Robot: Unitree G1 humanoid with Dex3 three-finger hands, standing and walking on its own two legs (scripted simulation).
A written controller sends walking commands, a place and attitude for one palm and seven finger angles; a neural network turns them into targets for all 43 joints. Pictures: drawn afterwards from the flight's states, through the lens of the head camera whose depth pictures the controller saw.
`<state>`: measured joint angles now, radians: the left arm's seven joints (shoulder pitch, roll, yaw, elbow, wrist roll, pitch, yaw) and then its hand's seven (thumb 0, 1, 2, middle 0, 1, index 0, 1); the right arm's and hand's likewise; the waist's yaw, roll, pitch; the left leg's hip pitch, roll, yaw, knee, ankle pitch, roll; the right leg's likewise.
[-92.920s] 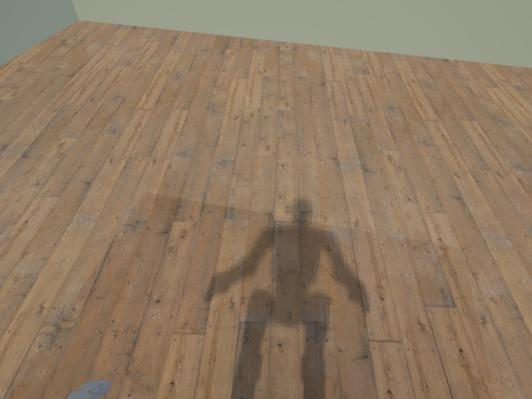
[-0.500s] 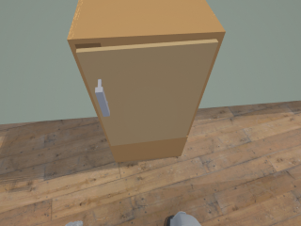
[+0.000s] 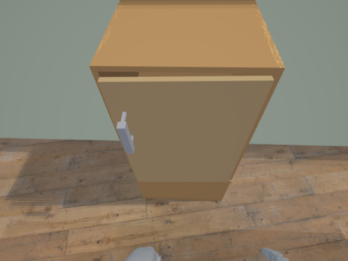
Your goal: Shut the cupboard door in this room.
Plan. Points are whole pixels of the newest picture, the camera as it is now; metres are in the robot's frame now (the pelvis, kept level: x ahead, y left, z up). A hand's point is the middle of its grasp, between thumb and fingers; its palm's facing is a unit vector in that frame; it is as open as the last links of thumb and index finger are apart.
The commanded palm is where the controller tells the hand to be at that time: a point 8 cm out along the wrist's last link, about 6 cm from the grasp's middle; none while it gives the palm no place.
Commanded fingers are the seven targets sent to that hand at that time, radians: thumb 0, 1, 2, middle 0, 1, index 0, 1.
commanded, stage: come to a stop and stand still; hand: left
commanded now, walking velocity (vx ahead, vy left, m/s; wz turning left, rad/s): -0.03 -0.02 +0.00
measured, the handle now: (127, 133) +0.44 +0.19 -0.03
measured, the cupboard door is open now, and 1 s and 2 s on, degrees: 2 2 2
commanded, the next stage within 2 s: look again from close up in 0.68 s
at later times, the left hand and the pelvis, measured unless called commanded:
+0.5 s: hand out of the picture -0.02 +0.24 -0.17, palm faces +0.01 -0.98 -0.21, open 7.4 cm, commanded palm none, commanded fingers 0.00 0.90 0.90 -0.20 -0.30 -0.20 -0.30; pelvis -0.03 +0.06 +0.00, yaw -1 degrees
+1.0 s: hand out of the picture -0.02 +0.25 -0.18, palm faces +0.01 -0.97 -0.22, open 7.4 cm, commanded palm none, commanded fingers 0.00 0.90 0.90 -0.20 -0.30 -0.20 -0.30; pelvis -0.04 +0.06 -0.01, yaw +0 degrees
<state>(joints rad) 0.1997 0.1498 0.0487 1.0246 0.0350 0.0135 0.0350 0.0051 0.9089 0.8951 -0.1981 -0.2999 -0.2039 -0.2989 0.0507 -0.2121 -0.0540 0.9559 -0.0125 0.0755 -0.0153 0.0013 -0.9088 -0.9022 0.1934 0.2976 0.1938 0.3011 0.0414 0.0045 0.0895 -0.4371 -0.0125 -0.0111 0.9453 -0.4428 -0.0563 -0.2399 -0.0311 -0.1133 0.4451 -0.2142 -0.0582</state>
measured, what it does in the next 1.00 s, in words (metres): steps on the spot: left foot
